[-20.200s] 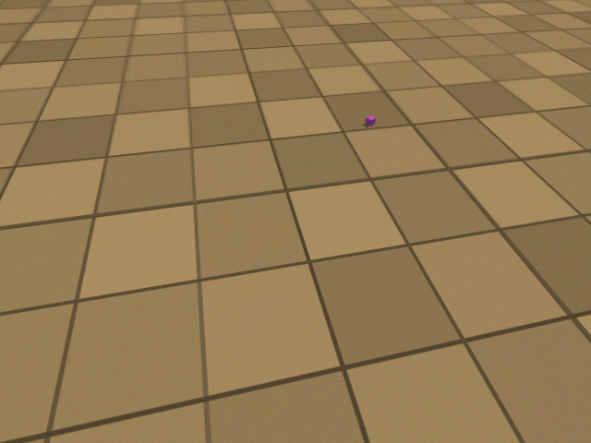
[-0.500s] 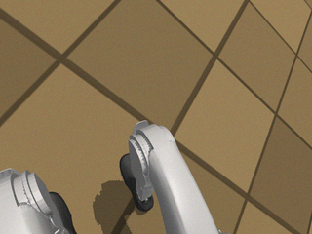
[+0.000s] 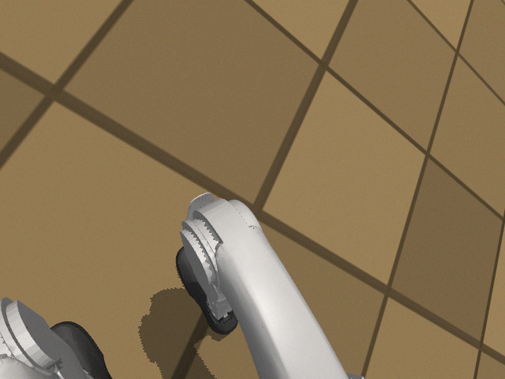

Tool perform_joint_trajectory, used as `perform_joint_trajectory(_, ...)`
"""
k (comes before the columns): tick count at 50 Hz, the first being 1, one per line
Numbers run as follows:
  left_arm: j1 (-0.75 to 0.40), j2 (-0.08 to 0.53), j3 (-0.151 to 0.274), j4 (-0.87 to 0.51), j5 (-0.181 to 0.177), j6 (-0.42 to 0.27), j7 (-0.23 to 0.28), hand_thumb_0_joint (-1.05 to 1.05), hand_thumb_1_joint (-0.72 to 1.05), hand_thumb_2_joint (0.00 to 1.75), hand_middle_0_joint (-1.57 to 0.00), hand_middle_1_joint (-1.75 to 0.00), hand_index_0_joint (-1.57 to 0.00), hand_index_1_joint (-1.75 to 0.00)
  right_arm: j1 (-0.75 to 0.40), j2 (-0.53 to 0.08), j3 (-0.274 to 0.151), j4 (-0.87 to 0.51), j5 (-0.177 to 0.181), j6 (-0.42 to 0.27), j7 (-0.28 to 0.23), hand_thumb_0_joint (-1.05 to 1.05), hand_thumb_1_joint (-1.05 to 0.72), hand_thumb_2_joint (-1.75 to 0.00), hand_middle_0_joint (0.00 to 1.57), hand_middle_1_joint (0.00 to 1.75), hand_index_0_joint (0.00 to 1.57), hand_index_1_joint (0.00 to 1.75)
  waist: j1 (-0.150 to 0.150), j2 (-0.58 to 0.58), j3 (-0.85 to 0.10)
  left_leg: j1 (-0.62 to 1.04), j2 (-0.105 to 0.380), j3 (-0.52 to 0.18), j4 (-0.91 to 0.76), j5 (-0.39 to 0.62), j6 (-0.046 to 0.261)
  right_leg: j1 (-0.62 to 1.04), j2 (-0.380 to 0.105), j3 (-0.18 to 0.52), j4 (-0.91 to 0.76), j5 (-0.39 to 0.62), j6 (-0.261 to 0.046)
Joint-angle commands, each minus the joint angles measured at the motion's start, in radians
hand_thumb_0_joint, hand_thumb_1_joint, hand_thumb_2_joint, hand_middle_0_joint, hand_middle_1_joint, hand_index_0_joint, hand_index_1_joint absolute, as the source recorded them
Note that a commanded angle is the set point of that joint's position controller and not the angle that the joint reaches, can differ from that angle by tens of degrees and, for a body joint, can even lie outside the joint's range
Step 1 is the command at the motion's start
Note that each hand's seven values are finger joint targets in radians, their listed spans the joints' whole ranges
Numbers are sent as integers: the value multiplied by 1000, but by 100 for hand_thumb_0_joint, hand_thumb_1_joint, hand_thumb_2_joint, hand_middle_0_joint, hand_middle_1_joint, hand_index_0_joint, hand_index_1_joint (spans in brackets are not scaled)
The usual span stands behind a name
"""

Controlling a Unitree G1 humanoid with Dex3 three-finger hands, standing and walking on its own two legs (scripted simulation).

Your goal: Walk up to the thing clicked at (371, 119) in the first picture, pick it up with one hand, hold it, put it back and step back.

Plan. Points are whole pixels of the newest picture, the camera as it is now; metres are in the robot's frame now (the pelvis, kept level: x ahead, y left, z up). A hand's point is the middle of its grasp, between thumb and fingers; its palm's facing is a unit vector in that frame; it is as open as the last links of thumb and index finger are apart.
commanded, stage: approach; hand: left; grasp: from above
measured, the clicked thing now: out of the picture +0.48 +0.29 -0.32
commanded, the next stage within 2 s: close in in 0.16 s
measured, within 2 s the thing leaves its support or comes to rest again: neither
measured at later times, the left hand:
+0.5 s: hand out of the picture +0.48 +0.29 -0.21, palm faces -0.09 -0.43 -0.90, open 12.7 cm
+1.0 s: hand out of the picture +0.47 +0.30 -0.25, palm faces -0.08 -0.44 -0.90, open 12.4 cm
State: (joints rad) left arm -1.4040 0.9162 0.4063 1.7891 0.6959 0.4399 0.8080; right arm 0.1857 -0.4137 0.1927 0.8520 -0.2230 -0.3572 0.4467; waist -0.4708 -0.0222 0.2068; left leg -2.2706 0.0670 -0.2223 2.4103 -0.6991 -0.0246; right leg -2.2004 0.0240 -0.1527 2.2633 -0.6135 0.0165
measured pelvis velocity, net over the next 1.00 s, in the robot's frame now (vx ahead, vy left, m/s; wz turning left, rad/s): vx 0.00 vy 0.00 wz -0.01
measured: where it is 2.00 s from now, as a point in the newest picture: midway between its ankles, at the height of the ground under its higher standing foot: (160, 342)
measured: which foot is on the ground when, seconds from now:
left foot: down 0.00-1.00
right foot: down 0.00-1.00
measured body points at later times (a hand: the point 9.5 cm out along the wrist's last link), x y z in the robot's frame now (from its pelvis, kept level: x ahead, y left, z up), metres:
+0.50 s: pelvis +0.00 +0.00 +0.00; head +0.28 +0.08 +0.33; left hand +0.48 +0.30 -0.16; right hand -0.01 -0.25 -0.06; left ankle +0.07 +0.14 -0.30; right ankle +0.12 -0.11 -0.30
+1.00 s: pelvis +0.00 +0.00 -0.02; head +0.30 +0.08 +0.30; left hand +0.47 +0.32 -0.20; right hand -0.02 -0.23 -0.07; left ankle +0.07 +0.14 -0.31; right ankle +0.12 -0.11 -0.30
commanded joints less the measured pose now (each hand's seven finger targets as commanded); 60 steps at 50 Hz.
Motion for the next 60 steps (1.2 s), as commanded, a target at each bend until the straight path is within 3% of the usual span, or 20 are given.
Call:
perform_joint_trajectory(1, -137, 230, -17, -94, -29, 32, 19, 0, -31, 78, -32, -77, -30, -79, 254, -266, -53, 12, 18, 26, 10, 0, -90, -90, 20, 30, 20, 30, 38, 341, -808, 360, -14, 127, -207, 237, 52, 564, 37, -38, -247, 289, 14)
perform_joint_trajectory(3, -170, 210, -39, -119, -56, 26, -1, 0, -27, 75, -34, -77, -32, -78, 256, -259, -50, 22, 16, 37, 6, 0, -90, -90, 20, 30, 20, 30, 13, 306, -780, 339, -14, 120, -204, 224, 57, 547, 40, -42, -239, 280, 18)
perform_joint_trajectory(6, -196, 215, -36, -134, -61, 9, -15, 0, -23, 73, -37, -72, -35, -74, 266, -256, -43, 16, 20, 37, 0, 0, -89, -89, 20, 30, 20, 30, 5, 298, -766, 330, -10, 111, -194, 195, 58, 515, 44, -34, -241, 228, 10)
perform_joint_trajectory(8, -214, 188, -56, -126, -48, -13, -22, 0, -20, 72, -38, -71, -37, -72, 269, -257, -46, 37, 16, 34, -4, 0, -89, -89, 20, 30, 20, 30, -16, 325, -736, 353, -11, 101, -206, 156, 51, 467, 43, -45, -236, 174, 0)
perform_joint_trajectory(12, -283, 76, -129, -108, -33, -49, -24, 0, -20, 71, -37, -75, -37, -75, 253, -261, -59, 68, 10, 13, -16, 0, -90, -89, 20, 30, 20, 30, -54, 401, -714, 464, -14, 74, -231, 80, 27, 356, 35, -73, -228, 96, -21)
perform_joint_trajectory(15, -323, 37, -150, -102, -15, -65, -8, 0, -31, 79, -30, -81, -29, -82, 252, -274, -77, 92, 3, -11, -20, 0, -90, -90, 20, 30, 20, 30, -70, 433, -713, 523, -17, 58, -248, 58, 21, 302, 27, -87, -228, 82, -30)
perform_joint_trajectory(19, -293, 49, -135, -50, 3, -70, 43, 0, -40, 89, -28, -83, -25, -86, 248, -288, -66, 98, -8, -27, -10, 0, -90, -90, 20, 30, 20, 30, -68, 422, -687, 535, -17, 43, -249, 101, 16, 310, 17, -96, -208, 155, -27)
perform_joint_trajectory(24, -255, 142, -77, -3, -7, -53, 99, 0, -37, 97, -32, -85, -28, -89, 215, -306, -41, 73, -13, -33, 6, 0, -90, -90, 20, 30, 20, 30, -44, 390, -620, 485, -17, 55, -218, 143, 24, 355, 9, -93, -189, 214, -9)
perform_joint_trajectory(26, -212, 139, -63, 7, -41, -49, 103, 0, -37, 89, -29, -85, -26, -87, 206, -295, -24, 23, -23, -30, 17, 0, -90, -90, 20, 30, 20, 30, -42, 377, -632, 490, -21, 68, -191, 180, 31, 394, 12, -89, -181, 234, -6)
perform_joint_trajectory(33, -205, 202, -74, -70, -68, -37, 85, 0, -32, 84, -30, -84, -29, -86, 171, -296, 8, -18, -25, -6, 29, 0, -90, -90, 20, 30, 20, 30, -32, 374, -664, 449, -18, 81, -169, 227, 40, 467, 18, -84, -184, 295, 11)
perform_joint_trajectory(35, -200, 225, -64, -85, -73, -38, 81, 0, -34, 82, -31, -75, -27, -79, 185, -309, 8, -23, -19, 3, 32, 0, -90, -90, 20, 30, 20, 30, -36, 383, -700, 435, -13, 78, -172, 230, 40, 491, 25, -80, -188, 301, 9)
perform_joint_trajectory(38, -208, 229, -64, -68, -65, -41, 72, 0, -32, 83, -32, -73, -28, -77, 215, -311, 16, -26, -9, 13, 33, 0, -90, -90, 20, 30, 20, 30, -49, 399, -726, 436, -6, 67, -176, 221, 33, 486, 31, -81, -191, 294, 1)
perform_joint_trajectory(41, -242, 231, -68, -98, -89, -52, 70, 0, -26, 85, -36, -74, -32, -78, 208, -320, 20, -30, -12, 11, 28, 0, -90, -90, 20, 30, 20, 30, -59, 391, -730, 418, -7, 69, -168, 190, 33, 510, 32, -84, -193, 263, 2)
perform_joint_trajectory(44, -266, 224, -87, -100, -83, -60, 67, 0, -24, 83, -38, -72, -34, -76, 200, -316, 29, -16, -17, 6, 26, 0, -90, -90, 20, 30, 20, 30, -67, 420, -718, 450, -6, 56, -171, 178, 28, 472, 28, -98, -181, 242, -3)
perform_joint_trajectory(45, -265, 196, -106, -107, -96, -65, 61, 0, -22, 81, -39, -71, -35, -75, 186, -312, 32, -28, -18, 2, 27, 0, -90, -90, 20, 30, 20, 30, -81, 431, -684, 468, -9, 45, -166, 163, 28, 436, 19, -107, -163, 223, -5)
perform_joint_trajectory(50, -250, 203, -128, -72, -59, -80, 63, 0, -23, 81, -38, -72, -34, -75, 186, -325, 39, -11, -12, -5, 23, 0, -90, -90, 20, 30, 20, 30, -88, 451, -626, 477, -9, 33, -173, 143, 21, 383, 20, -115, -163, 215, -12)
perform_joint_trajectory(54, -219, 169, -136, -19, -88, -81, 74, 0, -23, 78, -37, -72, -34, -75, 164, -334, 41, -26, -14, -14, 30, 0, -90, -90, 20, 30, 20, 30, -98, 407, -563, 454, -17, 26, -162, 140, 26, 382, 19, -126, -148, 210, -6)
perform_joint_trajectory(57, -193, 174, -133, 17, -99, -80, 81, 0, -24, 76, -36, -72, -33, -74, 186, -345, 48, -45, -12, -13, 34, 0, -89, -90, 20, 30, 20, 30, -99, 371, -566, 433, -16, 19, -148, 151, 33, 389, 27, -121, -156, 224, -3)
perform_joint_trajectory(60, -181, 170, -133, 17, -134, -78, 76, 0, -22, 74, -36, -73, -34, -75, 179, -352, 55, -63, -10, -12, 36, 0, -89, -90, 20, 30, 20, 30, -99, 357, -561, 429, -21, 20, -146, 166, 32, 399, 27, -123, -148, 235, 0)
